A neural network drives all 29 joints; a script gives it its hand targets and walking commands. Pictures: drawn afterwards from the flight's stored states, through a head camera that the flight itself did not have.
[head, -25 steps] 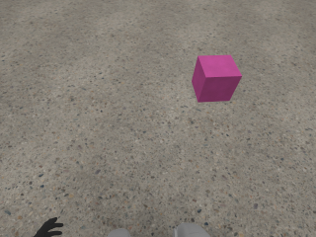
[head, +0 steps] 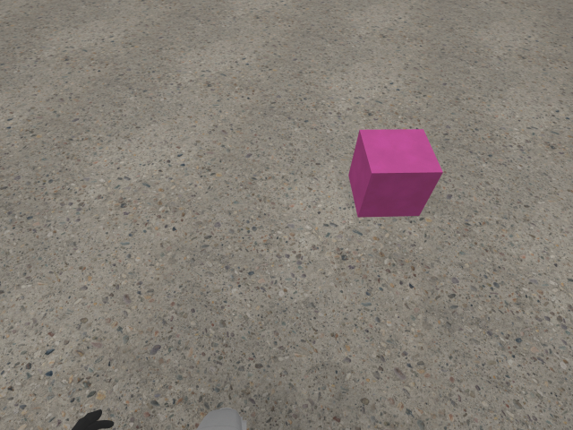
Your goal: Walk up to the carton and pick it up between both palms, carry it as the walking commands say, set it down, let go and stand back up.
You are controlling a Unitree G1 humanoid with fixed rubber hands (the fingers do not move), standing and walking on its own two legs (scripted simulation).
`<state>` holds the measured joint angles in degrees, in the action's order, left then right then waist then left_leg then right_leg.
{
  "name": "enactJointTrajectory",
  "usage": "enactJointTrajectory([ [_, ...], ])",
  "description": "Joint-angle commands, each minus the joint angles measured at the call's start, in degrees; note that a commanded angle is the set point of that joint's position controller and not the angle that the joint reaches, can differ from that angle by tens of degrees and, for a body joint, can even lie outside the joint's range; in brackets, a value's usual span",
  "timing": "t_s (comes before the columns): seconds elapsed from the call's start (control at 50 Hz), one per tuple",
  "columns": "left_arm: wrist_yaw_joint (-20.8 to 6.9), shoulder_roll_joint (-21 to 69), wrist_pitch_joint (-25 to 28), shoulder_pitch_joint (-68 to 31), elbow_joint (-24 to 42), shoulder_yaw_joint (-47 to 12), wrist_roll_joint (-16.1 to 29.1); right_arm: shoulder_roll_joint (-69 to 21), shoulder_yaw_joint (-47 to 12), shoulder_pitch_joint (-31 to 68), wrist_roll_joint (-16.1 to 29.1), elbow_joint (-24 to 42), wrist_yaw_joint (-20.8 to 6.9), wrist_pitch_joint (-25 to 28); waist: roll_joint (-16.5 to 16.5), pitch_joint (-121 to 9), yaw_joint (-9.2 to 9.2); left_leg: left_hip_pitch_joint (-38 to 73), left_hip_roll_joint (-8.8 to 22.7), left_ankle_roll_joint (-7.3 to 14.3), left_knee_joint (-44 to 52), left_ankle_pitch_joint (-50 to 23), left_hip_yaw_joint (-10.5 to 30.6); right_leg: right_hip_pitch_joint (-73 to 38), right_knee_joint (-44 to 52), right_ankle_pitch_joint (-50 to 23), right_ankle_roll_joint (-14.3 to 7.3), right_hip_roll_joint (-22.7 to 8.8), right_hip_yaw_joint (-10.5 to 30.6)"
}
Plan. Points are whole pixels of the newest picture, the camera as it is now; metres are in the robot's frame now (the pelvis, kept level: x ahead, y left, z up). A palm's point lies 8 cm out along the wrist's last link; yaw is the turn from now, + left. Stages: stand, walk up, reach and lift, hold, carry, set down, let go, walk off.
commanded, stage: walk up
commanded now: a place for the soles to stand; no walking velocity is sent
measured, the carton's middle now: (390, 173) +1.15 -0.47 -0.61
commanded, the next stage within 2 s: none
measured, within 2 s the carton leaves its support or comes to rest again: neither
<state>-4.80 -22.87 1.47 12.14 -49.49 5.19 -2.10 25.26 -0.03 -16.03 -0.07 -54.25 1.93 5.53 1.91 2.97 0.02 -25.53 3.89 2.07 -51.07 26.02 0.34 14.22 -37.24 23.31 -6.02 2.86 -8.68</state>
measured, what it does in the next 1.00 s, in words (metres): walks ahead: left foot, then right foot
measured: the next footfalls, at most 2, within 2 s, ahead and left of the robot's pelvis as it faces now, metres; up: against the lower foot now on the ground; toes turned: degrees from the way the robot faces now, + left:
left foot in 0.06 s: +0.10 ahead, +0.15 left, +0.00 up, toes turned +2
right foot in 0.30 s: +0.19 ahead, -0.17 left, +0.00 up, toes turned -4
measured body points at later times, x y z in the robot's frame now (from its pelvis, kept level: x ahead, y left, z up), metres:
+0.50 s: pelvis +0.10 -0.11 -0.01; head +0.12 -0.11 +0.44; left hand +0.21 +0.21 -0.11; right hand +0.16 -0.45 -0.12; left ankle +0.07 +0.06 -0.65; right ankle +0.15 -0.17 -0.72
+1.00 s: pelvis +0.18 -0.18 -0.02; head +0.21 -0.15 +0.43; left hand +0.27 +0.14 -0.15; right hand +0.25 -0.52 -0.11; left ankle +0.21 +0.01 -0.72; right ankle +0.23 -0.29 -0.71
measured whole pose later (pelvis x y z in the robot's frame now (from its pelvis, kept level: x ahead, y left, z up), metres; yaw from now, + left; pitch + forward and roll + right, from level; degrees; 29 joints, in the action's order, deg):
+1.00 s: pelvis +0.18 -0.18 -0.02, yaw +3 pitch +0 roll +3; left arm -4.9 -23.7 -1.0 11.5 -48.9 6.2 -2.2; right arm 24.7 0.0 -16.5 -0.1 -54.8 4.3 5.8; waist 7.1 3.0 0.3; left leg -24.0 4.9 -1.4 -45.2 21.0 -1.0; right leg 30.5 -56.3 27.3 0.7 -3.2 1.2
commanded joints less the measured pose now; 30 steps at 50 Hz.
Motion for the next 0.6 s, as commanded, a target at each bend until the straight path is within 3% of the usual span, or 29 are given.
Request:
enactJointTrajectory([
  [0.0, 1.31, -9.05, 0.45, -3.59, 10.54, 1.22, 1.75, 17.50, 7.99, -19.26, -0.92, -2.90, 2.59, 2.66, -9.99, -12.46, 9.30, 38.85, 4.31, 6.22, 25.00, -15.49, 7.44, 18.79, -21.85, -25.62, 3.69, -6.96, 5.89],
  [0.02, 1.63, -7.00, 0.82, -8.29, 14.15, 0.77, 1.32, 23.67, 9.25, -19.38, -0.85, -0.36, 3.24, 2.28, -22.17, -11.92, 9.33, 46.83, 20.68, 13.33, 27.57, -17.25, 35.92, 40.29, -31.64, 11.60, 6.80, -1.10, 7.66],
  [0.04, 1.75, -14.20, 0.45, -11.24, 13.94, 2.82, 0.84, 24.21, 9.25, -14.08, 0.79, 0.65, 3.27, 1.71, -8.25, -7.26, 7.86, 38.09, 22.87, 18.72, 28.74, -11.10, 40.05, 43.00, -34.77, 10.33, 6.52, -5.86, 16.15],
  [0.06, 1.34, -15.52, 0.16, -12.26, 13.52, 3.54, -0.24, 23.13, 8.86, -13.93, 1.12, 1.23, 3.35, 1.84, -5.62, -3.52, 8.12, 34.54, 22.61, 19.65, 27.60, -11.34, 35.77, 41.81, -36.59, 7.62, 7.53, -7.54, 16.74],
  [0.08, 0.86, -14.86, 0.25, -12.22, 11.73, 3.50, -0.12, 20.73, 8.17, -10.69, 1.45, 0.74, 3.50, 1.98, -3.47, -2.39, 6.69, 30.25, 20.70, 19.03, 26.26, -17.32, 29.98, 39.80, -35.38, 5.00, 7.60, -9.32, 17.81],
  [0.1, 0.76, -14.47, 0.30, -10.45, 11.15, 3.30, -0.23, 18.23, 7.26, -8.57, 1.50, 1.31, 3.39, 1.86, -4.19, -1.85, 4.88, 28.67, 18.16, 16.13, 23.99, -22.31, 23.80, 37.56, -31.22, 3.23, 7.59, -9.06, 16.72],
  [0.12, 0.23, -13.88, 0.63, -8.07, 10.78, 3.39, -0.24, 18.76, 7.51, -5.48, 1.23, 2.15, 2.96, 1.92, -8.39, -1.93, 3.26, 26.12, 17.32, 13.65, 23.49, -23.94, 19.49, 34.71, -24.92, 2.78, 7.99, -11.47, 18.29],
  [0.14, 0.08, -13.83, 0.79, -7.73, 10.50, 3.58, 0.11, 17.67, 7.24, -3.82, 0.91, 1.65, 2.72, 2.04, -10.89, -4.79, 3.46, 27.66, 13.58, 12.12, 20.67, -26.49, 13.89, 30.92, -18.43, 4.56, 7.65, -9.74, 15.63],
  [0.16, -0.52, -12.99, 0.47, -9.10, 9.66, 3.81, 0.57, 18.84, 7.53, -4.89, 0.35, 1.54, 2.41, 1.80, -11.85, -5.01, 3.32, 21.72, 14.98, 12.71, 22.29, -22.44, 15.70, 25.69, -17.72, 6.11, 7.36, -9.91, 13.60],
  [0.18, -0.72, -13.67, -0.25, -6.13, 9.51, 3.88, 0.58, 21.30, 8.35, -3.78, 0.47, 1.92, 2.31, 1.87, -15.01, -6.54, 3.06, 20.35, 16.72, 12.95, 22.56, -20.05, 14.93, 24.36, -17.08, 2.88, 7.16, -10.47, 12.81],
  [0.2, -0.81, -12.41, -0.36, -6.95, 7.88, 3.41, -0.02, 21.10, 8.35, -1.87, 0.15, 1.55, 2.35, 1.90, -17.45, -5.65, 2.59, 16.38, 18.06, 12.95, 21.18, -19.18, 16.45, 21.87, -13.44, 5.85, 5.87, -11.16, 12.80],
  [0.22, -1.06, -14.05, -0.75, -4.62, 7.83, 4.01, -0.45, 21.56, 8.50, -0.33, 0.07, 3.07, 1.90, 1.71, -14.81, -7.10, 1.10, 10.57, 15.92, 11.94, 21.53, -10.59, 14.23, 14.71, -12.24, 1.87, 5.22, -9.66, 9.11],
  [0.24, -0.73, -13.35, -0.45, -1.84, 4.36, 4.26, -0.07, 19.82, 8.00, 4.63, -0.04, 3.12, 1.81, 1.79, -11.15, -3.30, -1.83, 0.06, 13.57, 10.37, 19.16, -5.09, 10.60, 7.45, -6.50, -5.91, 4.48, -9.30, 8.09],
  [0.26, -0.67, -13.83, -0.15, 4.82, 2.23, 5.33, -0.59, 18.16, 7.07, 6.88, -0.72, 3.36, 1.85, 1.36, -3.10, -5.30, -6.45, -10.71, 9.05, 7.38, 8.82, -0.19, 4.18, -8.08, -0.15, -3.62, 4.03, -6.25, 6.54],
  [0.28, 0.17, -19.92, 0.38, 14.32, -1.22, 7.71, -1.77, 11.88, 5.30, 5.42, -1.23, 4.12, 1.72, 1.13, 18.87, -8.44, -11.61, -22.67, -0.01, 4.36, -15.00, 3.28, -4.70, -17.56, 8.46, 14.49, 1.91, -9.76, 18.01],
  [0.3, 1.28, -26.01, 0.62, 14.11, 1.68, 8.44, -1.03, 9.16, 3.89, 6.92, -0.84, 5.57, 2.30, 0.77, 28.58, -2.65, -11.82, -32.40, -7.68, 1.19, -27.03, 13.70, -1.35, -11.04, 27.04, 27.36, -0.35, -21.25, 47.04],
  [0.32, 0.83, -23.91, 0.24, 4.86, 3.88, 7.42, 0.00, 14.76, 5.36, 6.09, -0.48, 3.98, 2.68, -0.25, 12.34, -1.30, -6.96, -27.53, -3.72, 2.00, -29.84, 6.10, 5.21, -3.35, 29.33, 36.94, 0.96, -21.60, 46.00],
  [0.34, 0.78, -21.18, 0.14, 0.60, 5.40, 6.88, 0.73, 15.99, 5.48, -0.50, 0.67, 0.39, 2.06, -0.20, 7.45, 1.05, -2.53, -25.07, -2.65, 1.89, -30.18, -0.31, 3.20, -2.24, 29.68, 31.85, 4.31, -20.53, 45.53],
  [0.36, 1.01, -20.27, 0.38, 0.50, 6.81, 6.15, 0.39, 15.77, 5.36, -2.11, 0.81, -0.08, 1.50, -0.80, 6.64, 1.22, -1.97, -21.45, -0.27, 1.77, -24.79, -2.95, 3.44, 0.98, 25.87, 25.30, 5.97, -18.69, 38.20],
  [0.38, 1.23, -17.94, 0.23, -0.17, 6.59, 5.69, 0.12, 15.31, 5.32, -2.57, 0.15, -0.80, 0.74, -1.20, 7.12, 0.40, -1.75, -17.82, 1.88, 1.28, -22.27, -5.46, -0.02, 2.32, 24.28, 20.82, 5.31, -18.76, 34.99],
  [0.4, 1.35, -16.47, 0.45, -0.38, 7.13, 5.34, -0.19, 14.98, 5.07, -1.05, 0.58, 0.29, 0.48, -0.75, 6.38, 2.19, -1.61, -16.46, 1.92, 0.51, -19.06, -5.12, -1.01, 3.54, 22.50, 18.58, 0.92, -17.29, 32.26],
  [0.44, 0.96, -16.02, 0.68, 2.11, 5.75, 4.97, -0.07, 14.46, 4.76, -0.33, 0.81, 0.22, 0.89, -0.11, 9.57, 2.05, -3.40, -16.70, 3.10, -0.37, -10.99, -3.72, -2.43, -2.39, 20.76, 9.98, -2.58, -16.79, 29.06],
  [0.46, 0.91, -15.50, 0.50, 3.85, 5.23, 4.67, 0.28, 14.30, 4.60, 1.08, 0.58, 0.55, 1.02, 0.10, 9.57, 1.88, -3.78, -17.37, 2.55, -0.06, -9.67, -3.64, -2.32, -3.28, 21.28, 6.40, -2.26, -17.60, 29.56],
  [0.48, 0.87, -15.00, 0.46, 4.66, 5.22, 4.48, 0.59, 13.71, 4.46, 1.66, 0.41, 0.87, 0.96, 0.58, 9.62, 0.87, -4.14, -16.54, 2.39, -0.66, -5.75, -3.92, -1.92, -7.95, 19.95, 0.44, -2.78, -16.91, 26.98],
  [0.5, 0.96, -15.31, 0.26, 5.81, 4.96, 4.61, 0.41, 13.13, 4.48, 2.10, 0.36, 1.35, 0.86, 0.78, 6.93, -0.60, -4.46, -15.22, 0.98, -0.52, -3.54, -1.86, -3.50, -9.44, 18.15, -7.55, -3.38, -17.02, 25.33],
  [0.52, 1.29, -15.36, 0.23, 6.91, 4.66, 4.96, 0.73, 12.74, 3.98, 0.92, 0.17, 1.56, 1.04, 0.59, 7.75, -0.53, -4.95, -17.52, -0.17, -0.48, -3.14, -3.46, -4.18, -14.46, 16.63, -17.85, -0.79, -16.26, 24.70],
  [0.54, 1.65, -14.70, 0.00, 9.32, 4.82, 4.51, 0.35, 11.76, 4.09, 1.89, -0.20, 1.94, 0.96, 0.40, 5.82, -3.05, -5.80, -17.08, -0.39, -0.42, -2.18, -3.59, -4.24, -17.98, 14.87, -30.14, 1.08, -16.06, 23.21],
  [0.56, 1.65, -14.41, 0.08, 9.27, 4.97, 4.92, 0.21, 11.16, 3.59, 0.24, 0.49, 1.88, 1.17, 0.31, 8.29, -5.89, -5.21, -14.60, -0.13, -1.09, 0.18, -0.83, -2.83, -20.63, 13.24, -31.82, -0.73, -16.39, 23.16],
  [0.58, 1.89, -14.33, -0.37, 9.70, 5.52, 4.74, 0.41, 10.68, 3.53, 0.13, 0.23, 2.25, 1.46, 0.46, 7.12, -7.37, -5.46, -16.44, -0.72, -0.13, 2.65, 0.21, -3.91, -23.01, 11.80, -35.98, -0.59, -16.40, 22.92],
])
